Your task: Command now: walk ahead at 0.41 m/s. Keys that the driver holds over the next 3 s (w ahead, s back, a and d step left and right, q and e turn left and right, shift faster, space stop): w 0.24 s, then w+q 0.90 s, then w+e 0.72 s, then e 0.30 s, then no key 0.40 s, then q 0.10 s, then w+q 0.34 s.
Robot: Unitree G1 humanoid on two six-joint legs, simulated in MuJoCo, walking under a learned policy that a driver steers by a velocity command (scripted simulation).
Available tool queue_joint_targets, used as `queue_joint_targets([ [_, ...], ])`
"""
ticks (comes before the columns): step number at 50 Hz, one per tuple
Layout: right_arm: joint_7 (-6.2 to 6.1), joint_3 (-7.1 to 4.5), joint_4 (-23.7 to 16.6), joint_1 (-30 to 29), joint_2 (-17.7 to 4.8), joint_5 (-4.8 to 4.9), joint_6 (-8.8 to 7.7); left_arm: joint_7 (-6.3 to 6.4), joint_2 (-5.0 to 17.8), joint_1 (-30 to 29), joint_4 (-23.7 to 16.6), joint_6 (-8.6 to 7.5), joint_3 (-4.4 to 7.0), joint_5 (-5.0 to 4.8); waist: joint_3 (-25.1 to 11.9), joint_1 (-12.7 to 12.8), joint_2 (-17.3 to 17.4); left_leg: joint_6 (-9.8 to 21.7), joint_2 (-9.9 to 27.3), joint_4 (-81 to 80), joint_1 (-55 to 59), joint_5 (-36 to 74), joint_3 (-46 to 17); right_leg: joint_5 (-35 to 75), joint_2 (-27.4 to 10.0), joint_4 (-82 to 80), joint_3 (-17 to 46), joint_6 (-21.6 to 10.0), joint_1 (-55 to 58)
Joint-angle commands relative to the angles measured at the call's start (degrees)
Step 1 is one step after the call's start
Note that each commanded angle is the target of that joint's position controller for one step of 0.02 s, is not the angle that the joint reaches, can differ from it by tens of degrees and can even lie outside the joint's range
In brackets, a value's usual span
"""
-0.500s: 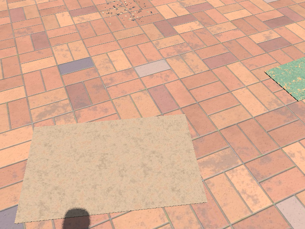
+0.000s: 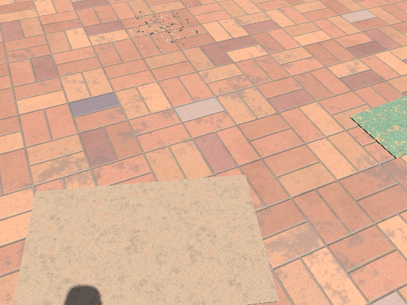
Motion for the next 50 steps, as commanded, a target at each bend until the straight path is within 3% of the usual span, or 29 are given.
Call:
queue_joint_targets([
  [1, -0.44, 0.06, -2.0, 3.1, -5.3, -0.41, 0.03, -0.73, 3.2, -4.7, -4.0, -0.71, 0.95, 0.69, 5.9, -0.2, 6.2, 6.9, 14.1, -14.6, 8.2, 11.9, -14.9, 6.7, -4.6, -3.6, 0.8, 0.9, -17.2],
  [3, -1.28, -0.02, -2.2, 4.5, -7.0, -0.57, 0.51, -0.87, 1.8, -9.3, -5.7, -0.24, 0.44, 0.84, 6.7, -0.8, 5.4, 7.5, 13.8, -15.4, 7.4, 17.6, -12.1, 9.5, -4.3, -9.8, -0.5, 2.5, -18.1],
  [6, -2.06, -0.20, -3.1, 5.0, -8.6, -0.61, 0.97, -1.34, 0.4, -17.2, -8.6, -0.28, -0.61, 0.67, 8.1, -2.2, 5.7, 7.1, 12.5, -17.1, 3.4, 17.6, -8.4, 16.1, -2.5, -22.4, -2.2, 3.5, -13.9],
  [10, -2.22, -0.62, -2.5, 8.0, -9.0, 0.33, 1.08, -2.52, 1.5, -23.1, -10.8, -0.44, -1.04, 0.18, 10.1, -2.7, 6.2, 7.1, 14.4, -17.7, 5.1, 17.7, -6.7, 19.4, -1.1, -30.3, -2.7, 2.4, -10.4],
  [13, -2.26, -1.25, -2.8, 7.5, -9.7, 0.58, 1.59, -3.31, 3.6, -23.2, -11.8, -0.95, -0.53, 0.25, 8.6, -0.3, 6.4, 5.8, 16.5, -12.8, 10.7, 28.7, -6.3, 16.1, 0.0, -33.7, -2.2, 0.0, -6.9],
  [14, -2.24, -1.55, -3.2, 6.7, -10.5, 0.46, 1.83, -3.25, 5.1, -20.4, -11.4, -1.11, 0.16, 0.35, 6.1, 1.8, 7.5, 5.3, 16.7, -8.7, 11.7, 38.9, -6.4, 14.2, 1.6, -33.7, -2.8, -0.8, -1.9],
  [15, -2.17, -1.75, -3.7, 5.6, -11.0, 0.20, 2.24, -2.95, 7.2, -13.9, -9.8, -1.17, 1.27, 0.31, 1.7, 5.5, 8.6, 4.5, 15.7, -1.1, 11.2, 49.1, -5.9, 12.8, 3.5, -33.6, -3.8, -2.0, 7.0],
  [16, -2.03, -1.45, -4.7, 4.1, -10.5, -0.18, 2.58, -2.37, 9.8, -3.0, -6.8, -1.04, 2.73, 0.07, -4.8, 10.8, 8.5, 2.7, 12.9, 11.1, 5.5, 49.4, -4.5, 13.1, 3.0, -33.5, -3.0, -3.6, 21.9],
  [17, -1.85, -0.41, -6.6, 4.8, -7.8, -1.30, 2.49, -1.48, 14.8, 7.7, -4.8, -0.77, 3.88, 1.11, -14.5, 13.1, 0.9, 1.1, 8.5, 30.3, -9.0, 27.9, -2.8, 9.4, -10.0, -31.9, 11.6, -7.0, 41.2],
  [18, -1.36, 1.70, -6.2, 13.4, 1.4, 0.32, 1.42, -2.23, 15.9, 9.3, -3.6, -0.69, 3.60, 2.03, -24.9, 7.6, -15.2, -1.4, -1.4, 48.8, -26.6, -15.3, -6.4, -6.1, -22.9, -42.6, 39.9, -15.0, 55.1],
  [19, -1.37, -0.16, -6.2, 7.9, -6.0, 2.16, 0.30, -2.31, 9.8, 6.5, -4.1, -0.92, 2.08, 1.72, -18.1, 9.3, -9.0, -0.4, 1.3, 55.0, -31.2, -15.1, -12.2, -10.6, -20.5, -48.0, 40.4, -11.7, 48.1],
  [20, -1.61, -1.19, -8.5, 2.1, -8.7, 3.21, -0.14, -2.15, 7.4, 0.8, -4.7, -1.25, 1.27, 1.43, -8.4, 7.8, -6.8, 0.4, 4.0, 55.6, -34.2, -9.6, -10.1, -7.6, -19.0, -49.1, 30.1, -8.7, 38.7],
  [21, -2.22, -1.32, -8.8, -0.1, -8.3, 2.78, -0.11, -2.27, 6.0, -4.1, -5.3, -1.68, 0.76, 1.56, -4.1, 5.6, -1.8, 0.5, 7.0, 53.3, -31.4, -3.9, -9.2, 0.1, -17.3, -50.7, 22.5, -7.4, 29.4],
  [22, -2.60, -1.87, -8.8, -0.6, -7.4, 1.90, 0.39, -2.50, 4.4, -6.5, -5.0, -2.06, 0.47, 2.04, -1.6, 3.8, -1.1, 0.5, 8.7, 50.6, -28.2, -0.8, -9.1, 5.1, -15.1, -52.4, 16.1, -6.3, 22.7],
  [23, -2.49, -2.02, -8.5, 1.4, -5.8, 1.82, 1.28, -2.58, 3.4, -7.5, -4.4, -2.28, 0.25, 2.76, -1.2, 1.8, -3.1, 0.7, 10.2, 48.8, -24.5, 1.1, -9.7, 7.0, -13.3, -53.9, 11.2, -5.4, 18.8],
  [24, -2.38, -2.13, -8.4, 2.2, -4.6, 2.02, 2.14, -2.59, 2.7, -7.5, -3.8, -2.38, 0.25, 2.85, -0.5, 1.1, -3.7, 0.9, 10.5, 47.6, -23.2, 1.4, -9.4, 7.9, -12.3, -55.2, 8.2, -5.4, 16.9],
  [27, -2.58, -2.71, -10.9, -1.4, -4.4, 1.76, 4.00, -1.78, 4.5, -6.5, -2.3, -2.77, 0.72, 2.76, 3.1, 0.3, -2.9, 0.5, 11.2, 44.6, -27.7, 4.9, -9.2, 11.0, -12.3, -58.1, 2.2, -6.5, 14.3],
  [29, -2.36, -3.04, -12.8, -5.3, -5.2, 1.36, 4.13, -0.91, 5.7, -5.2, -1.8, -2.56, 1.02, 3.07, 4.6, 0.7, -1.5, -0.4, 11.2, 40.1, -32.6, 10.0, -10.2, 12.4, -12.6, -59.0, -0.2, -6.8, 15.8],
  [34, -0.23, -2.40, -16.4, -14.5, -4.4, 0.80, 3.07, 0.64, 8.0, -1.8, -1.6, -1.65, 1.37, 2.86, 6.1, 3.5, 0.3, -1.0, 9.8, 24.7, -34.2, 20.7, -5.4, 17.6, -11.8, -58.9, -8.0, -5.5, 20.9],
  [39, 1.87, -1.46, -21.8, -23.2, -3.7, 0.93, 2.95, 0.86, 9.7, 4.0, -0.5, 0.39, 2.00, 1.75, 8.0, 6.5, 0.7, 0.7, 8.1, 16.5, -37.5, 15.7, -0.4, 25.6, -14.5, -53.9, -11.7, -4.9, 32.1],
  [42, 2.67, -2.63, -23.5, -20.5, -6.5, 1.18, 3.27, 1.13, 12.1, 2.0, -1.8, 1.58, 2.70, 1.20, 3.6, 2.8, -2.8, 3.6, 3.0, 15.3, -28.0, 7.3, 4.5, 51.8, -14.9, -43.8, -14.2, -3.1, 34.7],
  [43, 2.68, -3.70, -22.8, -15.3, -8.5, 1.41, 3.39, 1.28, 12.9, 1.0, -2.3, 2.08, 2.89, 1.10, 0.4, -0.4, -4.0, 5.0, 0.5, 15.3, -21.0, 4.9, 5.7, 59.8, -14.5, -35.8, -14.8, -2.4, 34.1],
  [44, 2.24, -5.46, -21.0, -6.6, -11.6, 1.59, 3.40, 1.34, 13.0, -0.4, -2.8, 2.39, 2.81, 0.78, -4.2, -5.4, -3.5, 7.2, -2.0, 11.1, -8.3, 8.1, 5.7, 59.1, -12.8, -24.1, -15.8, -0.7, 29.8],
  [45, 0.84, -7.70, -18.8, 2.6, -16.8, 1.50, 3.96, 1.34, 11.7, -0.1, -4.0, 1.96, 2.24, 1.55, -9.4, -8.9, 1.9, 10.3, 3.0, 8.5, 9.3, 7.4, -4.8, 42.1, -10.2, -6.6, -15.8, 2.2, 16.1],
  [46, 0.41, -8.28, -19.0, 1.0, -22.3, 1.50, 3.65, 0.26, 2.0, 4.9, -7.0, 0.14, -0.48, 3.14, -13.3, -1.0, 16.1, 20.5, 17.5, 3.2, 26.7, 0.1, -37.8, -14.1, 2.4, 13.3, -9.8, 5.5, -9.8],
  [47, 0.67, -6.85, -20.5, 3.4, -18.3, 0.44, 2.85, -0.65, 6.2, -1.0, -8.6, -2.74, -0.04, 0.69, -20.1, -4.6, 10.0, 22.6, 21.3, -5.3, 30.6, -3.7, -51.3, -17.5, 4.0, 19.4, 4.0, 4.3, -16.5],
  [48, 0.77, -5.90, -20.0, 1.5, -14.7, -0.01, 2.13, -1.06, 8.3, -6.5, -10.4, -4.02, 0.60, -1.22, -12.4, -5.2, 7.5, 19.2, 19.8, -6.3, 26.5, 1.1, -42.7, -12.0, 1.0, 17.8, 4.9, 2.5, -21.6],
  [49, 0.75, -5.26, -20.8, -2.6, -12.5, 0.51, 1.64, -0.81, 7.9, -6.9, -10.3, -4.56, 0.42, -0.56, -7.4, -2.4, 2.8, 17.0, 17.1, -6.0, 17.7, 7.0, -34.5, -6.7, -1.8, 12.6, 4.8, 1.7, -19.7],
  [50, 0.74, -4.69, -21.9, -7.1, -10.6, 0.50, 1.49, -0.37, 8.3, -6.3, -9.5, -4.36, 0.92, 0.89, -4.5, 0.2, 0.8, 15.2, 14.7, -6.4, 9.2, 12.9, -28.7, -4.0, -3.6, 7.5, 4.6, 2.1, -15.2],
])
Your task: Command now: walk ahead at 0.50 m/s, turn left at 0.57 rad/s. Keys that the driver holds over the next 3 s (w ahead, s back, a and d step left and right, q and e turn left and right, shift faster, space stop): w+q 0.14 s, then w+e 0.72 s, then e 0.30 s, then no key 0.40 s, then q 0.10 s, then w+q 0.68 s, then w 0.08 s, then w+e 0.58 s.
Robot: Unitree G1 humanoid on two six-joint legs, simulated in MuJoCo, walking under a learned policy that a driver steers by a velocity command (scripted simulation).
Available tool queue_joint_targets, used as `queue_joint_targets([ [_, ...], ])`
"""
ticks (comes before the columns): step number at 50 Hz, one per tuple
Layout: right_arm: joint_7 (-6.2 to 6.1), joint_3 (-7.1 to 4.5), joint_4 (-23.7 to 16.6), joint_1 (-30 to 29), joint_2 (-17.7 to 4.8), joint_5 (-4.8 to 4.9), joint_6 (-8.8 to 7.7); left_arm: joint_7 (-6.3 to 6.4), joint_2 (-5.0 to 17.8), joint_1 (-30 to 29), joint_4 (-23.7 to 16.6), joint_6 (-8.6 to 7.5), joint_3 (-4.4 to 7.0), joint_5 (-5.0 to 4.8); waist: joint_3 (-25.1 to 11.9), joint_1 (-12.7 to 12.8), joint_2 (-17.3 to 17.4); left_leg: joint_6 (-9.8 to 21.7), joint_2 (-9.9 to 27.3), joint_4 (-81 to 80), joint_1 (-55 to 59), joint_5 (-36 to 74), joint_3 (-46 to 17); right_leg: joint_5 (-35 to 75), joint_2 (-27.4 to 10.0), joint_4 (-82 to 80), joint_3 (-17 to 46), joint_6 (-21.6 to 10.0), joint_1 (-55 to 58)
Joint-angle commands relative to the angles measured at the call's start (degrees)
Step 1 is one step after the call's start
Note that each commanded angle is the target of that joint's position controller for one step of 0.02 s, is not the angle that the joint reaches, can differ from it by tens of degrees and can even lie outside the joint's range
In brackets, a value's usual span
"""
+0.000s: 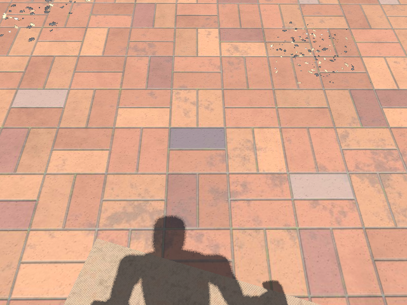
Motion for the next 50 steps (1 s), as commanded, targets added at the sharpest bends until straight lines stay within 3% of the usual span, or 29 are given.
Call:
queue_joint_targets([
  [1, -0.59, -1.16, -3.7, 3.0, -5.4, -0.60, -1.26, 0.05, 7.5, -1.7, -5.6, -2.03, 1.85, 0.87, -8.6, 0.0, 0.0, 11.5, 15.5, -18.5, 21.3, 11.4, -25.1, 6.4, -4.6, -2.2, 5.8, -0.9, -19.7],
  [3, -1.11, -1.24, -4.1, 3.0, -6.4, -0.34, -1.41, 0.03, 6.5, -1.2, -6.2, -0.42, 1.99, 1.68, -7.4, 1.4, 0.0, 11.7, 14.3, -20.3, 16.0, 16.1, -22.4, 7.9, -4.8, -7.2, 4.9, 1.0, -16.9],
  [5, -1.99, -1.69, -3.8, 4.9, -8.3, -0.08, -1.49, 0.33, 5.0, -4.5, -7.7, 0.41, 1.58, 2.45, -5.7, 1.0, 0.3, 11.4, 12.9, -21.2, 12.7, 19.0, -19.1, 12.5, -4.0, -13.9, 3.6, 2.9, -17.5],
  [7, -2.77, -1.91, -3.6, 6.8, -9.1, 0.08, -1.19, 0.38, 4.1, -9.5, -9.4, 0.48, 1.16, 2.48, -4.3, -0.6, 1.6, 9.8, 10.7, -21.1, 11.1, 17.6, -16.7, 20.2, -2.4, -23.4, 3.0, 3.9, -17.5],
  [9, -3.07, -1.42, -3.1, 7.9, -7.8, 0.00, -0.98, -0.29, 2.7, -11.6, -9.5, 0.17, 0.44, 2.09, -4.4, -2.2, 4.0, 7.4, 8.8, -20.8, 10.9, 14.9, -12.7, 29.4, -1.1, -33.2, 1.7, 3.5, -14.3],
  [12, -2.78, -1.07, -1.1, 11.4, -7.5, -0.24, -1.36, -1.23, 2.8, -15.8, -10.6, -0.29, -0.01, 1.18, -2.9, -5.1, 5.5, 6.1, 10.8, -21.5, 13.1, 9.4, -13.0, 36.7, -0.6, -38.7, 0.7, 1.9, -12.6],
  [15, -2.79, -1.08, 0.3, 13.5, -8.1, -0.48, -1.20, -2.06, 4.6, -18.7, -12.2, -0.69, 0.14, 0.86, -1.4, -5.9, 5.2, 5.9, 15.2, -18.8, 23.3, 13.7, -14.3, 30.6, -0.7, -41.2, 1.0, -1.1, -19.0],
  [18, -3.32, -1.36, 0.7, 12.4, -9.3, -0.72, -0.48, -3.18, 5.9, -15.6, -12.2, -0.93, 0.48, 0.62, -2.6, -3.5, 6.0, 4.0, 17.0, -14.0, 29.6, 28.4, -12.4, 22.3, 0.8, -42.1, -0.2, -4.3, -17.3],
  [19, -3.47, -1.43, 0.4, 11.2, -9.9, -0.90, -0.22, -3.22, 7.0, -11.7, -11.2, -0.81, 1.09, 0.62, -5.5, -1.3, 6.7, 3.2, 16.2, -9.6, 29.9, 39.6, -10.8, 20.6, 3.0, -41.9, -1.9, -5.5, -11.3],
  [20, -3.58, -1.15, -0.1, 9.8, -9.7, -1.08, 0.15, -3.08, 8.8, -4.1, -9.0, -0.64, 2.13, 0.75, -10.2, 2.8, 5.5, 1.9, 13.7, -0.6, 28.3, 47.4, -7.9, 22.6, 4.9, -42.9, -3.1, -7.2, -1.0],
  [21, -3.84, -0.46, -1.3, 9.5, -8.8, -1.70, 0.19, -2.85, 11.3, 5.1, -7.3, -0.30, 2.91, 1.20, -16.8, 6.5, 1.8, 0.1, 11.5, 13.5, 19.1, 38.4, -5.8, 25.7, -1.2, -41.4, 5.5, -10.4, 14.5],
  [22, -3.22, 1.01, -2.4, 16.4, -3.8, -1.84, -0.97, -2.87, 16.3, 10.4, -6.8, 0.09, 4.31, 1.36, -23.8, 3.7, -12.5, -5.3, 1.7, 36.5, -4.3, 6.3, -3.1, 18.7, -14.0, -44.0, 32.4, -20.7, 36.0],
  [23, -2.64, 1.38, -2.4, 15.1, -5.0, -1.31, -2.34, -3.11, 12.2, 11.7, -5.8, 0.48, 3.36, -0.01, -24.7, 5.0, -13.9, -5.5, -0.5, 42.7, -15.9, -19.8, -8.9, 7.1, -16.3, -53.0, 46.8, -21.8, 41.3],
  [24, -2.07, 0.71, -4.1, 8.9, -8.2, 0.50, -3.40, -2.71, 9.5, 7.8, -6.9, 0.74, 2.60, -0.13, -15.6, 5.6, -9.2, -4.6, 3.2, 44.8, -21.9, -16.4, -10.7, 2.1, -15.0, -54.2, 40.6, -18.7, 35.3],
  [25, -1.98, 0.90, -5.2, 4.5, -8.4, 0.52, -4.07, -2.42, 8.4, 4.2, -8.3, 1.08, 2.21, 0.57, -10.4, 4.8, -3.1, -4.0, 5.5, 41.9, -21.1, -11.9, -9.5, 5.1, -12.9, -55.2, 34.1, -16.8, 26.6],
  [26, -2.16, 0.71, -5.7, 2.6, -8.1, -0.69, -4.34, -2.36, 7.4, 1.7, -9.0, 1.28, 1.77, 0.96, -6.4, 3.0, 0.6, -4.2, 7.2, 36.9, -19.1, -9.4, -8.7, 10.9, -10.8, -56.4, 29.5, -16.1, 18.5],
  [27, -2.44, 0.35, -6.0, 3.2, -8.0, -1.64, -4.14, -2.16, 6.7, 0.6, -9.6, 1.19, 1.36, 1.39, -5.7, 1.0, 0.0, -4.6, 8.6, 32.8, -15.4, -7.6, -8.7, 16.7, -9.1, -57.4, 26.5, -15.7, 13.8],
  [30, -2.97, 0.55, -6.6, 4.6, -6.1, -2.11, -2.89, -1.51, 7.5, 0.7, -10.1, 1.31, 1.63, 1.04, -5.8, -0.9, -3.2, -6.9, 9.1, 25.4, -11.8, -6.2, -6.9, 26.6, -6.4, -58.9, 21.0, -16.2, 7.7],
  [33, -3.38, 1.16, -8.7, -1.3, -4.5, -2.14, -2.46, -0.44, 9.7, 3.3, -9.8, 1.57, 2.45, 0.40, -4.7, 0.7, -2.9, -8.9, 7.9, 13.8, -11.3, 3.8, -5.8, 29.7, -4.0, -59.1, 16.9, -14.7, 4.8],
  [36, -2.84, 1.71, -10.2, -7.3, -3.1, -1.68, -2.99, 0.27, 9.7, 6.4, -9.1, 2.54, 2.56, -0.17, -4.8, 3.2, -4.2, -9.4, 5.0, 2.3, -6.5, 14.0, -5.3, 27.7, -1.6, -57.4, 15.2, -12.0, 3.4],
  [41, -1.52, 1.08, -12.2, -12.4, -5.2, -0.57, -4.18, 0.90, 9.2, 10.3, -8.5, 4.03, 2.57, -0.30, -4.5, 4.2, -5.3, -8.3, 2.8, -6.3, -4.2, 11.3, -7.1, 23.2, -4.1, -51.4, 22.8, -10.8, 10.7],
  [43, -1.43, 0.37, -11.6, -9.3, -6.7, -0.37, -4.77, 1.05, 9.4, 8.9, -9.2, 4.40, 2.81, -0.07, -5.1, 1.9, -7.0, -6.5, 2.9, -8.5, 0.5, 7.4, -6.9, 25.3, -4.7, -47.8, 25.4, -9.8, 12.1],
  [44, -1.82, -0.40, -10.6, -4.5, -8.1, -0.93, -5.02, 0.99, 8.5, 7.2, -10.0, 4.54, 2.55, 0.06, -7.2, -1.0, -7.1, -4.6, 3.4, -11.6, 7.8, 9.6, -6.4, 30.4, -2.0, -42.4, 24.0, -7.8, 11.1],
  [45, -2.32, -1.23, -10.0, 2.9, -10.8, -2.37, -5.25, 0.81, 6.1, 5.5, -11.6, 4.36, 1.72, 0.75, -14.4, -4.7, -4.9, -0.9, 10.5, -8.6, 21.7, 15.2, -11.3, 29.8, 1.1, -29.6, 20.6, -5.3, 5.9],
  [46, -2.89, -2.24, -9.6, 9.0, -15.5, -3.76, -4.58, 1.03, 2.4, 11.7, -12.9, 3.93, 0.67, 0.89, -23.2, -3.7, 7.8, 7.4, 24.7, -5.7, 42.3, 28.5, -28.5, 7.6, 9.0, -10.5, 12.5, -0.9, -11.0],
  [47, -2.35, -1.96, -8.5, 10.6, -13.4, -2.34, -3.55, 0.85, 5.2, 15.9, -13.5, 3.68, 0.52, 0.52, -27.5, -2.2, 18.9, 12.9, 32.3, -7.6, 45.6, 29.2, -43.0, -14.2, 8.3, 0.7, 10.8, 0.8, -20.6],
  [48, -2.50, -0.63, -9.9, 7.3, -8.3, -1.77, -2.84, 0.90, 9.8, 13.8, -12.5, 4.37, 1.91, -0.07, -20.4, -2.7, 10.6, 10.9, 29.8, -8.1, 38.8, 27.9, -36.0, -10.9, 4.8, 5.8, 11.7, 2.1, -23.3],
  [49, -2.64, 0.19, -10.5, 4.5, -5.9, -1.72, -2.12, 1.01, 10.9, 8.8, -13.3, 5.20, 2.46, 0.15, -14.6, -2.9, 5.7, 8.3, 26.4, -8.3, 31.7, 31.7, -26.0, -7.3, 3.1, 6.2, 9.1, 3.2, -23.6],
  [50, -2.52, 0.61, -10.1, 2.0, -5.1, -1.70, -1.60, 1.14, 10.3, 6.6, -14.1, 5.95, 2.68, 0.60, -10.7, -1.5, 3.1, 6.8, 23.1, -9.5, 24.9, 34.5, -20.1, -5.1, 1.6, 3.9, 7.6, 3.9, -22.6],
])
Over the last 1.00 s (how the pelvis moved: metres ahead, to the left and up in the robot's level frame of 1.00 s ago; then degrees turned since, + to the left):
0.54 0.04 -0.02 22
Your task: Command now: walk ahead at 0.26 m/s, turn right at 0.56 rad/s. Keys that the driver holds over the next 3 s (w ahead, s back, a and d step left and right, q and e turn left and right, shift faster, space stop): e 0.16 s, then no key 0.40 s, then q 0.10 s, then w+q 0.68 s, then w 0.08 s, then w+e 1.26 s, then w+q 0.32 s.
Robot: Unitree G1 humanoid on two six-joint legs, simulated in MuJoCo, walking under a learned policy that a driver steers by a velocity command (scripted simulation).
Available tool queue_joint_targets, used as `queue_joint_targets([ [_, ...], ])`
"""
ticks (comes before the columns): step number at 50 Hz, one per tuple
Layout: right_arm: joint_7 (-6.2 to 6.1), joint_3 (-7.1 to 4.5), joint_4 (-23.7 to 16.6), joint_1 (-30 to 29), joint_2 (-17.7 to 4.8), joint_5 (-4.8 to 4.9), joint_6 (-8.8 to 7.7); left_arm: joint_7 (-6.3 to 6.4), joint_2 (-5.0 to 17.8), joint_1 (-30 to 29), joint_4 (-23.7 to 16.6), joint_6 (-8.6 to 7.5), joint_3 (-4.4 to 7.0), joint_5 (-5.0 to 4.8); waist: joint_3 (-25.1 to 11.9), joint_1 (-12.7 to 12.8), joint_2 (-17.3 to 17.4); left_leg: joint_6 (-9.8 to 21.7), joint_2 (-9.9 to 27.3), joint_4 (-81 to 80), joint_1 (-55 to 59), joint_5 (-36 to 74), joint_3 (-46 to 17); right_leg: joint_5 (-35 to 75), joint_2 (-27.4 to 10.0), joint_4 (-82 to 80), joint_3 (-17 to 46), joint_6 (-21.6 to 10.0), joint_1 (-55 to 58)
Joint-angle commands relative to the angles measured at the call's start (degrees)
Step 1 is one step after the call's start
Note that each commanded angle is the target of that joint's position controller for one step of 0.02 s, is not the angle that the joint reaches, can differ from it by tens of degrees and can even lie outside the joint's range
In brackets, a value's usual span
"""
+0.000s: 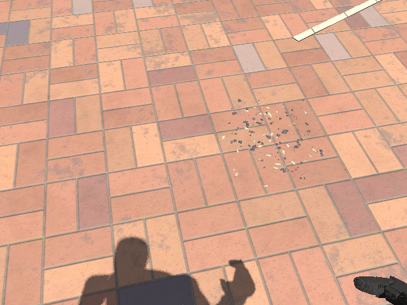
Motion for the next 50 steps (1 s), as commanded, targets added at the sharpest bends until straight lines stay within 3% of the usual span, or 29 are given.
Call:
queue_joint_targets([
  [1, -0.26, -1.68, -1.3, 5.5, -5.3, 0.29, 1.20, 0.32, 7.7, -0.9, -5.9, 1.00, 2.57, 0.36, -5.3, -2.9, 5.5, 10.9, 18.4, -7.1, 18.8, 31.9, -14.0, 2.4, -7.7, 6.2, -1.2, 2.7, -17.6],
  [3, -0.21, -2.26, -0.4, 3.5, -7.1, -0.20, 1.34, 0.18, 4.0, -0.3, -6.5, 2.24, 1.78, -0.13, -3.2, -1.6, 8.9, 11.3, 16.2, -11.6, 11.6, 30.4, -8.2, 6.0, -8.0, 1.8, -4.2, 3.4, -13.5],
  [5, -0.60, -2.97, 0.6, 2.9, -8.9, -0.22, 1.48, 0.08, 3.1, -2.1, -7.9, 2.63, 1.49, 0.13, -4.2, -1.6, 9.1, 12.6, 17.3, -13.2, 12.0, 31.7, -5.7, 10.0, -8.7, -3.2, -4.7, 3.7, -13.3],
  [9, -1.38, -3.29, 2.0, 1.7, -10.0, 0.71, 2.65, -1.09, 2.8, -6.0, -9.2, 2.35, 1.22, 0.57, -6.6, -2.5, 7.5, 11.7, 16.9, -13.6, 12.9, 28.1, 0.4, 20.6, -9.1, -15.0, -6.0, 2.5, -7.8],
  [14, -0.51, -3.71, 4.6, 4.2, -12.2, 2.34, 3.57, -2.26, 3.7, -11.3, -11.9, 2.18, 1.53, 0.82, -5.7, -4.0, 7.8, 10.3, 18.0, -9.1, 16.6, 23.9, 0.5, 18.3, -6.6, -27.7, -7.9, -0.3, -3.4],
  [16, -0.48, -3.45, 5.4, 3.9, -11.9, 3.29, 3.77, -2.35, 4.0, -9.3, -11.4, 1.84, 1.91, 0.89, -6.0, -2.2, 7.6, 7.6, 16.4, -3.7, 15.9, 20.0, 1.2, 24.7, -4.7, -38.7, -9.4, -2.5, 3.6],
  [17, -0.32, -2.79, 6.7, 7.2, -10.0, 2.81, 3.54, -1.85, 6.2, -7.8, -11.1, 1.67, 2.61, 1.14, -7.1, -2.2, 4.6, 4.5, 13.6, 1.1, 13.3, 16.3, 3.1, 34.4, -5.6, -43.3, -7.1, -4.2, 10.8],
  [18, -0.06, -1.40, 5.8, 8.3, -6.7, 0.24, 3.04, -0.80, 11.1, -4.9, -11.9, 1.67, 3.53, 2.05, -12.7, -2.3, -4.9, 0.0, 9.6, 12.7, 5.1, 1.1, 7.2, 58.9, -17.1, -40.9, 5.3, -7.9, 22.9],
  [19, 0.41, 0.11, 5.1, 10.9, -4.0, -0.79, 3.13, -0.38, 10.9, -6.7, -12.9, 1.79, 2.53, 3.07, -16.3, -3.5, -14.0, -4.1, 4.5, 24.7, -5.8, -30.8, 4.2, 68.2, -28.7, -39.7, 17.7, -19.8, 28.5],
  [20, 0.39, -1.14, 5.4, 7.3, -8.3, 0.42, 3.88, -0.82, 6.5, -5.5, -11.9, 1.40, 1.48, 2.72, -17.0, -0.4, -7.7, -5.1, 5.3, 29.4, -6.8, -31.3, -1.1, 61.5, -27.1, -41.6, 16.0, -21.6, 24.4],
  [21, 0.25, -1.57, 5.2, 5.6, -9.4, 1.55, 4.56, -1.19, 5.8, -7.1, -10.9, 0.87, 1.02, 2.51, -12.9, -1.2, -6.5, -5.1, 6.0, 30.5, -7.7, -29.1, -1.9, 56.8, -23.3, -42.2, 11.5, -18.8, 21.7],
  [22, -0.34, -1.64, 6.0, 5.9, -8.8, 1.55, 5.20, -1.27, 6.4, -9.6, -10.5, 0.68, 1.28, 2.20, -11.1, -2.2, -5.0, -5.1, 6.3, 29.1, -8.0, -26.7, -2.0, 51.7, -21.0, -42.8, 9.0, -16.2, 19.4],
  [24, -1.09, -1.84, 7.1, 7.4, -8.9, 0.97, 6.51, -1.11, 6.7, -13.7, -10.4, 0.84, 1.23, 1.83, -8.4, -4.2, -5.7, -6.1, 6.0, 26.8, -2.8, -21.5, -1.7, 48.5, -18.8, -44.3, 5.4, -14.6, 11.2],
  [28, -1.41, -0.91, 8.2, 8.0, -6.0, 1.09, 6.91, -0.86, 4.6, -15.1, -8.9, 1.03, 0.85, 2.24, -8.6, -3.8, -6.8, -5.9, 4.8, 15.5, 4.4, -14.7, -0.3, 41.0, -16.7, -44.9, 2.9, -14.1, 8.1],
  [30, -0.92, -0.49, 9.1, 9.1, -5.0, 1.08, 6.88, -0.71, 2.3, -15.6, -7.5, 1.05, -0.02, 2.46, -9.2, -4.4, -6.4, -5.1, 4.9, 7.5, 9.3, -8.6, 0.1, 33.4, -16.7, -44.6, 2.0, -13.0, 7.6],
  [32, -0.42, -0.59, 8.7, 8.4, -6.3, 0.23, 6.76, -0.61, 3.0, -14.4, -6.1, 1.07, 0.16, 1.90, -6.9, -4.9, -5.4, -3.2, 3.9, -2.0, 13.2, 1.4, 1.0, 21.0, -14.2, -43.8, 0.4, -9.0, 5.6],
  [33, -0.48, -1.04, 7.2, 6.6, -9.5, -0.38, 6.70, -0.32, 3.5, -12.8, -5.5, 1.05, 0.38, 2.19, -5.1, -3.3, -2.3, -1.4, 7.0, -2.8, 12.2, 7.2, -3.2, 14.5, -12.0, -41.7, -0.8, -5.9, 4.7],
  [34, -0.86, -1.56, 6.7, 5.7, -12.3, 0.34, 6.80, -0.14, 3.4, -10.8, -5.6, 1.07, 0.53, 3.04, -4.0, -0.6, 4.5, 1.5, 9.6, -3.8, 9.1, 1.9, -6.5, 5.9, -7.6, -39.7, -4.9, -3.1, 4.2],
  [35, -0.92, -2.05, 7.3, 5.6, -12.3, 1.02, 6.99, 0.40, 2.4, -12.9, -6.1, 1.13, 0.41, 3.10, -2.0, -1.5, 10.3, 4.8, 9.6, -8.2, 2.3, -17.3, -9.8, 5.4, -3.9, -35.7, -10.1, -0.9, 6.2],
  [36, -0.95, -2.16, 7.1, 6.8, -11.8, 0.94, 6.85, 0.74, 3.3, -15.1, -6.4, 0.95, 0.95, 2.32, 0.8, -3.3, 11.3, 6.5, 10.7, -13.2, -0.4, -30.4, -14.4, 5.3, -2.3, -30.5, -11.9, -0.5, 5.4],
  [39, -1.70, -2.62, 7.7, 9.3, -12.2, 1.42, 5.33, -0.08, 2.4, -15.0, -6.9, -1.05, 1.66, 0.61, 4.3, -3.9, 16.5, 10.2, 16.1, -17.7, 3.2, -34.7, -26.0, 5.4, -2.5, -23.2, -8.7, -2.3, -1.8],
  [41, -1.94, -2.52, 7.2, 8.5, -10.9, 2.37, 5.06, -1.18, 1.1, -13.7, -6.6, -3.00, 1.68, 0.00, 3.1, -2.6, 14.6, 9.6, 14.7, -15.5, 5.5, -30.1, -25.2, 3.6, -3.4, -29.6, -7.2, -4.0, 0.1],
  [43, -2.00, -2.29, 5.6, 5.1, -9.5, 2.96, 5.51, -1.54, 1.4, -8.7, -3.9, -4.10, 2.39, 0.03, 0.7, 0.7, 11.7, 6.6, 9.7, -11.1, 0.8, -24.9, -20.8, 15.0, -3.8, -42.0, -7.6, -4.2, 14.2],
  [44, -1.94, -1.70, 4.2, 3.2, -7.0, 2.51, 5.33, -1.25, 3.6, -3.2, -2.2, -4.12, 3.24, 0.49, -1.8, 2.5, 7.4, 4.3, 6.4, -2.8, -4.7, -21.7, -16.9, 14.6, -8.6, -44.2, -3.2, -4.6, 22.8],
  [45, -1.85, -0.68, 2.0, 2.3, -2.7, 2.76, 4.92, -0.90, 8.0, 2.8, -1.1, -4.06, 4.33, 1.66, -3.8, 3.5, -6.6, 0.8, -0.6, 15.0, -17.0, -20.5, -7.5, 1.8, -19.2, -51.1, 13.9, -8.5, 31.9],
  [46, -1.86, -1.37, -0.1, 1.9, -5.9, 3.08, 4.22, -1.33, 10.1, 3.5, -1.0, -4.33, 4.70, 2.37, -0.2, 2.9, -10.9, 0.6, 1.2, 26.0, -24.8, -24.8, -8.4, -3.0, -29.7, -55.4, 28.4, -14.8, 28.0],
  [47, -1.42, -2.28, 0.8, 3.6, -8.2, 3.41, 3.81, -1.06, 6.3, 1.1, -1.4, -4.80, 3.51, 1.67, 2.9, 0.9, -6.5, 1.0, 4.0, 32.2, -27.5, -20.9, -10.7, -4.5, -29.2, -55.7, 26.2, -15.8, 26.7],
  [48, -0.87, -2.50, 2.1, 5.5, -8.0, 3.35, 3.70, -0.79, 4.4, -0.7, -1.7, -5.05, 2.92, 0.92, 4.0, -0.4, -5.2, 1.1, 4.9, 34.3, -28.3, -16.1, -10.5, -2.0, -26.2, -56.1, 20.2, -13.7, 26.7],
  [50, -0.08, -2.53, 2.6, 5.2, -6.9, 2.85, 3.29, -0.44, 4.1, -2.4, -1.5, -5.01, 2.66, 1.02, 4.2, -0.9, -4.3, 0.7, 6.8, 34.4, -28.5, -8.3, -9.6, 11.1, -22.8, -57.0, 9.3, -10.6, 26.5],
])
Over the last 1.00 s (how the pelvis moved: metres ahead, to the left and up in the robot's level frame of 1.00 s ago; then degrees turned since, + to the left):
0.59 -0.02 0.01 -15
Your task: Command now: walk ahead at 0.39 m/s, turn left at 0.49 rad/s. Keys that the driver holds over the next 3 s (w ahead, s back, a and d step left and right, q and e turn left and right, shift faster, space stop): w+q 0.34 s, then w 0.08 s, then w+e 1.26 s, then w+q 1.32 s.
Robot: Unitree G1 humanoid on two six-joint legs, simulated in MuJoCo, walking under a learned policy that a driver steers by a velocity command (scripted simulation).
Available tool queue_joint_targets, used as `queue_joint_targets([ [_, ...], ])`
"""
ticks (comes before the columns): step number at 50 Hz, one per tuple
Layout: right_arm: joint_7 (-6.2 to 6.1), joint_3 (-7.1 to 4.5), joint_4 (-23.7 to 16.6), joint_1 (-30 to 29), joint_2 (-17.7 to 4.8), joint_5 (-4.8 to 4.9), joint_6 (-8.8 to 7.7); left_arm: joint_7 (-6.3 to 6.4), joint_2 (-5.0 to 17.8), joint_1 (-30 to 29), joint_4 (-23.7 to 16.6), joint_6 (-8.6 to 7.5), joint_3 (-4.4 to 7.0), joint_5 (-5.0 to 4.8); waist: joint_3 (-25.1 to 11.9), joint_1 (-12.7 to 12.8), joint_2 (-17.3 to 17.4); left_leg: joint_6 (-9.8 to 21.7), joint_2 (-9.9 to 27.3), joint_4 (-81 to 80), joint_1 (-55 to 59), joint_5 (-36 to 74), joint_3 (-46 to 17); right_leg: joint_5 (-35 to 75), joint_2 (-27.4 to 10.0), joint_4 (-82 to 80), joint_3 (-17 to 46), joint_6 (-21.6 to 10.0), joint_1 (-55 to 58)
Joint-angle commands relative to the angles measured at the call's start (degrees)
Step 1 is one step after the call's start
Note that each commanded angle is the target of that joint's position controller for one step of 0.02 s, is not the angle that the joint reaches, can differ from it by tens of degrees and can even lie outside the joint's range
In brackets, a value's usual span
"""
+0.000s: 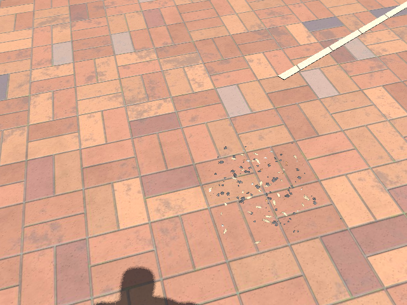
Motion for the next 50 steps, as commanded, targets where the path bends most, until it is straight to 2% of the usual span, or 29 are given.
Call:
queue_joint_targets([
  [1, 1.26, -1.20, -5.4, -5.7, -4.2, -0.15, -1.80, 0.56, 5.7, -0.7, -2.9, -1.08, 1.00, 0.32, 5.8, 1.3, -7.6, -0.3, 5.3, 5.0, -22.7, 8.1, -2.5, 5.0, -16.9, -15.9, 16.1, -6.6, 12.5],
  [3, 2.03, -0.66, -6.6, -7.4, -2.4, -0.09, -1.64, 0.73, 6.1, 0.6, -2.2, -0.99, 1.09, 0.60, 4.7, 2.0, -7.1, -1.7, 5.3, 2.0, -21.0, 11.7, 0.4, 13.6, -15.2, -15.8, 9.1, -6.4, 11.4],
  [7, 3.33, 0.59, -10.5, -13.9, 0.0, -0.29, -1.64, 1.05, 8.5, 1.9, -1.1, -0.38, 1.46, 0.26, 6.0, 3.8, -7.0, -2.6, 5.4, -10.9, -16.2, 19.0, 4.6, 17.3, -14.6, -16.4, 1.1, -6.3, 8.2],
  [11, 4.63, 0.46, -12.9, -17.4, -1.0, -0.21, -1.49, 0.87, 10.6, 3.4, 0.3, 0.22, 1.97, -0.95, 7.3, 3.7, -7.2, 0.2, 3.9, -18.7, -11.2, 17.5, 8.4, 22.0, -16.8, -14.8, -3.2, -5.2, 9.8],
  [13, 4.91, -0.52, -13.4, -15.8, -2.9, -0.40, -1.27, 0.95, 12.1, 2.8, 0.5, 0.72, 2.30, -1.32, 5.0, 1.1, -8.5, 3.0, 0.8, -20.4, -5.3, 13.8, 10.9, 40.7, -17.5, -8.8, -5.6, -4.0, 11.8],
  [14, 4.81, -1.50, -12.7, -11.7, -4.6, -0.49, -1.04, 1.13, 13.1, 2.5, 0.4, 1.11, 2.57, -1.55, 1.9, -1.6, -9.4, 4.5, -1.6, -20.7, 0.9, 11.6, 12.5, 51.5, -17.4, -2.2, -6.9, -3.4, 12.0],
  [15, 4.48, -3.10, -10.6, -3.1, -7.1, -0.35, -0.76, 1.34, 13.5, 1.6, 0.1, 1.49, 2.55, -1.81, -2.9, -6.8, -8.7, 6.7, -4.1, -23.6, 12.8, 13.6, 13.2, 56.2, -16.2, 8.7, -8.6, -2.1, 9.1],
  [16, 3.37, -5.12, -7.9, 6.6, -10.7, -0.28, -0.05, 1.66, 12.5, 1.9, -0.5, 1.23, 2.01, -1.35, -7.6, -11.4, -6.5, 8.8, -4.0, -24.6, 29.4, 14.4, 9.3, 48.1, -14.1, 23.2, -9.0, 0.2, -1.6],
  [17, 2.23, -6.23, -7.2, 8.4, -17.5, 0.01, 0.01, 1.14, 4.2, 5.8, -3.9, 0.44, -0.53, 1.40, -12.1, -6.5, 10.8, 16.8, 11.7, -27.7, 48.9, 7.1, -19.4, -5.2, -5.6, 46.0, -7.5, 3.8, -26.7],
  [18, 2.37, -4.93, -9.6, 9.1, -15.6, -0.66, -1.01, 0.50, 5.2, 4.0, -5.0, -1.90, -1.27, -0.18, -23.8, -7.5, 9.0, 22.9, 19.9, -39.7, 52.7, -4.9, -44.6, -17.1, -0.2, 56.6, 7.9, 3.8, -33.3],
  [19, 2.81, -3.58, -8.2, 7.7, -10.8, -1.35, -1.83, 0.05, 9.4, -2.1, -6.2, -2.83, -0.05, -2.79, -15.9, -9.0, 3.8, 19.0, 18.5, -42.7, 47.9, -3.0, -36.9, -11.2, -3.2, 57.3, 10.0, 2.8, -38.6],
  [20, 2.86, -2.99, -7.9, 4.8, -9.1, -1.16, -2.39, 0.18, 8.9, -3.3, -6.6, -3.32, -0.48, -2.93, -9.0, -6.8, 2.4, 17.2, 16.5, -42.6, 39.1, 1.3, -28.9, -6.4, -5.6, 53.4, 9.0, 1.6, -38.3],
  [21, 2.84, -2.26, -8.3, 0.3, -7.1, -1.24, -2.76, 0.71, 8.6, -3.3, -5.7, -3.33, -0.42, -1.44, -5.0, -4.0, -1.0, 15.3, 14.2, -42.5, 30.0, 7.8, -22.5, -2.5, -8.1, 48.9, 8.8, 1.6, -34.7],
  [22, 2.80, -1.52, -8.8, -2.8, -5.0, -2.02, -3.12, 0.76, 9.0, -1.5, -4.7, -2.62, -0.03, -0.72, -3.6, -1.5, 0.3, 14.3, 12.3, -43.4, 23.6, 14.3, -17.2, 0.1, -10.0, 45.8, 9.2, 1.5, -30.1],
  [24, 2.82, -1.34, -8.3, -4.3, -4.4, -2.42, -3.98, 0.46, 8.0, 1.4, -3.1, -0.76, -0.09, -0.74, -3.0, 0.5, 1.2, 14.4, 11.3, -46.3, 17.6, 20.1, -12.5, 2.6, -10.9, 43.6, 8.8, 2.0, -25.5],
  [26, 2.77, -1.44, -6.5, -3.1, -5.3, -2.27, -5.01, 0.58, 6.6, 0.6, -2.9, 0.69, -0.42, -0.61, -0.7, 0.6, 0.5, 14.0, 10.8, -48.5, 14.5, 23.8, -7.2, 6.1, -11.0, 40.4, 8.3, 2.9, -26.4],
  [28, 2.32, -1.44, -4.8, -1.3, -5.6, -2.46, -5.37, 0.71, 5.9, -3.3, -3.8, 1.19, -0.69, -0.52, 1.8, -0.7, -0.1, 12.9, 10.2, -49.9, 15.2, 25.4, -3.5, 12.3, -11.0, 35.2, 8.5, 3.6, -30.4],
  [33, 1.29, -1.23, -2.7, 1.0, -6.6, -2.58, -5.36, -0.63, 4.6, -10.4, -5.0, 0.24, -1.26, -1.21, 4.0, -4.2, -0.2, 8.1, 8.8, -51.7, 19.4, 25.7, 4.6, 27.6, -7.6, 18.8, 7.7, 2.4, -30.5],
  [39, 0.61, -1.49, 0.5, 5.3, -7.3, -2.09, -3.48, -3.25, 2.9, -18.0, -9.1, -0.22, -2.21, -1.21, 6.4, -7.1, -1.0, 7.5, 13.0, -47.7, 33.8, 35.3, 8.2, 22.0, -5.1, 9.7, 5.2, 0.2, -36.7],
  [40, 0.40, -1.57, 0.7, 5.4, -7.6, -2.00, -2.96, -3.77, 2.9, -18.4, -9.9, -0.28, -2.27, -1.16, 6.1, -6.8, -0.8, 7.3, 13.6, -45.7, 35.6, 40.1, 8.7, 19.0, -4.4, 9.1, 4.0, -0.4, -36.5],
  [42, -0.30, -1.88, 0.1, 4.3, -9.1, -1.90, -2.04, -4.30, 4.1, -16.6, -10.7, -0.06, -1.71, -1.00, 2.8, -4.6, 1.5, 6.2, 13.6, -38.9, 37.1, 60.0, 10.5, 12.3, -1.0, 9.0, 0.0, -2.4, -30.7],
  [43, -0.78, -2.06, -0.2, 3.9, -10.1, -1.85, -1.58, -4.25, 5.5, -13.4, -10.5, 0.21, -1.01, -0.88, 0.0, -2.6, 3.2, 5.6, 13.4, -33.3, 37.3, 70.6, 11.2, 9.1, 1.2, 9.6, -1.7, -3.7, -25.6],
  [44, -1.17, -2.10, -0.5, 3.4, -10.7, -1.93, -1.16, -3.93, 8.2, -6.8, -9.4, 0.39, 0.27, -0.92, -4.0, 1.2, 3.7, 4.7, 12.7, -24.0, 35.1, 75.1, 12.1, 8.6, 3.0, 8.7, -2.0, -5.4, -16.2],
  [45, -1.55, -1.83, -1.2, 1.9, -10.6, -1.80, -1.33, -3.12, 11.5, 2.7, -7.7, 0.58, 1.87, -1.03, -8.8, 6.8, 1.8, 2.6, 10.9, -10.4, 25.6, 67.0, 13.5, 13.6, 1.5, 4.9, 2.5, -8.3, 0.0],
  [46, -1.02, 0.07, -3.9, 6.1, -4.8, -3.21, -2.76, -2.09, 17.5, 8.8, -6.9, 0.96, 3.44, -0.67, -16.5, 5.5, -10.1, -1.1, 2.6, 12.2, 1.6, 30.0, 13.7, 13.0, -13.2, 5.8, 27.6, -17.2, 23.9],
  [47, 0.35, 1.25, -4.3, 6.8, -3.3, -3.45, -5.07, -2.05, 15.9, 8.8, -7.3, 0.61, 2.64, -1.09, -23.6, 4.3, -13.8, -2.2, -6.0, 24.0, -12.9, -10.6, 2.3, 9.8, -21.0, -2.6, 52.8, -24.3, 34.6],
  [48, 1.53, 0.15, -5.7, 1.3, -7.4, -1.01, -6.65, -1.71, 12.0, 7.8, -7.3, 0.81, 1.66, -0.78, -18.5, 6.5, -9.1, -1.1, -1.4, 25.3, -19.0, -7.0, -2.7, 5.9, -18.7, -4.4, 45.1, -20.6, 32.3],
  [49, 1.91, 0.51, -7.2, -2.1, -7.4, -0.21, -7.47, -1.49, 10.2, 4.4, -7.8, 0.91, 1.13, -0.88, -10.7, 5.1, -5.0, -0.4, 1.2, 20.6, -19.8, -2.2, -1.5, 7.2, -16.4, -5.5, 36.9, -18.1, 23.3],
  [50, 1.64, 0.48, -7.3, -3.2, -6.8, -1.30, -7.68, -1.46, 9.3, 0.4, -8.6, 1.09, 0.78, -0.96, -5.3, 2.2, -0.3, -0.7, 3.2, 14.3, -17.6, 0.4, -0.3, 11.6, -14.0, -6.9, 31.9, -16.4, 13.7],
])
Over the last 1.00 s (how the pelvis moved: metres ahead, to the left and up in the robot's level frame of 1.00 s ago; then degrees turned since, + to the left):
0.17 -0.04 0.01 -1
